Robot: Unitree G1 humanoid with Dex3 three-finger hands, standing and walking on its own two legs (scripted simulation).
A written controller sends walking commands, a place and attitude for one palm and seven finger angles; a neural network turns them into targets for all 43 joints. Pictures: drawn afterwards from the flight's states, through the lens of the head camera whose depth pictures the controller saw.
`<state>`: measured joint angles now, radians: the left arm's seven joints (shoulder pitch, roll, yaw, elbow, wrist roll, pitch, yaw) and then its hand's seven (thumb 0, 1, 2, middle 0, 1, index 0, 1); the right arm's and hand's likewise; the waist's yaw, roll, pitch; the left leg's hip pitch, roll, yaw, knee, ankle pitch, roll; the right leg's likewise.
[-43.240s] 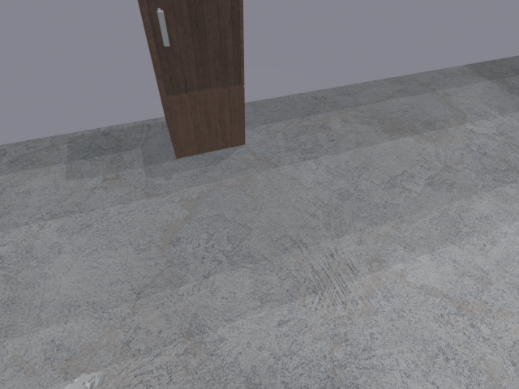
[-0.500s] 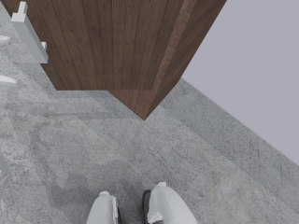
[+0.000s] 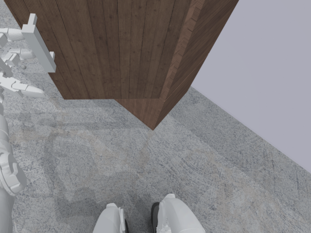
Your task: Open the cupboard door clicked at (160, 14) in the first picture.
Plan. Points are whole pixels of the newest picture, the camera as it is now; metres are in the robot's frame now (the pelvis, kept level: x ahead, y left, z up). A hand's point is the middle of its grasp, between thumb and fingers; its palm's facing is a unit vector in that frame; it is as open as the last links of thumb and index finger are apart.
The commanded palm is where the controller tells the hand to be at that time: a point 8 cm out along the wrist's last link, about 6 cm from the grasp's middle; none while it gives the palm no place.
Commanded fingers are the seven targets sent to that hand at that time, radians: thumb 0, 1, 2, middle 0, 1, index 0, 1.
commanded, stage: slide the fingers in behind the handle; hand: left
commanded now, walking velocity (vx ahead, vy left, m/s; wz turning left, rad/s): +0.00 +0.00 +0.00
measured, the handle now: (42, 45) +0.57 +0.24 +0.05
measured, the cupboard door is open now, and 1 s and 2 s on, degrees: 44 44 44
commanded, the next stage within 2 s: move the hooked fingers beside the handle in 0.98 s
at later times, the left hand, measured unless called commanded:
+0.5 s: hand (33, 67) +0.49 +0.25 +0.06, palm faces +0.06 -1.00 -0.01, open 14.3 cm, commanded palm +0.48 +0.26 +0.05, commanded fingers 0.00 -0.50 0.30 -0.30 -1.20 -0.30 -1.20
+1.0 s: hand (34, 67) +0.49 +0.25 +0.06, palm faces +0.07 -1.00 -0.03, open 14.5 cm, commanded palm +0.48 +0.25 +0.05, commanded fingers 0.00 -0.50 0.30 -0.30 -1.20 -0.30 -1.20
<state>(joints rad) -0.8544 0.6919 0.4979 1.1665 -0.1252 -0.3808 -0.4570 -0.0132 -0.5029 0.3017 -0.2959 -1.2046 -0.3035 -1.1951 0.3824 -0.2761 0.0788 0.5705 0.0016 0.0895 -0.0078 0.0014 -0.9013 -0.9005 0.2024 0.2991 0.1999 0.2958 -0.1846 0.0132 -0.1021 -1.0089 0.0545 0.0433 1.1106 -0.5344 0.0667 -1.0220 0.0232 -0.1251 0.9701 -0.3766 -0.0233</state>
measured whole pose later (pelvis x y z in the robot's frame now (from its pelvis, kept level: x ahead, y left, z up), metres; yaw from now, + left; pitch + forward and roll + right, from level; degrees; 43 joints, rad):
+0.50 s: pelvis +0.01 +0.00 +0.01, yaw +2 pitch +24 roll -5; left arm -0.83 0.58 0.39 1.12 -0.16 -0.40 -0.33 -0.01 -0.50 0.30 -0.22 -1.20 -0.24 -1.18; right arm 0.39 -0.26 0.05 0.62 -0.01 0.08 0.01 0.00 -0.90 -0.90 0.20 0.30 0.20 0.30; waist -0.15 0.02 -0.11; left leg -0.98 0.04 0.02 1.08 -0.53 0.06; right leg -0.98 0.01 -0.14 0.95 -0.39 -0.02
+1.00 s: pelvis +0.01 -0.01 +0.00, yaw +3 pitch +25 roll -5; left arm -0.87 0.56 0.32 1.16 -0.17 -0.43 -0.31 -0.01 -0.50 0.30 -0.18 -1.22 -0.20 -1.19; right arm 0.36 -0.26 0.04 0.65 -0.02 0.06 0.01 0.00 -0.90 -0.90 0.20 0.30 0.20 0.30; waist -0.13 0.01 -0.11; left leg -0.98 0.03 -0.01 1.09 -0.53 0.05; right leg -0.98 0.00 -0.17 0.96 -0.41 -0.04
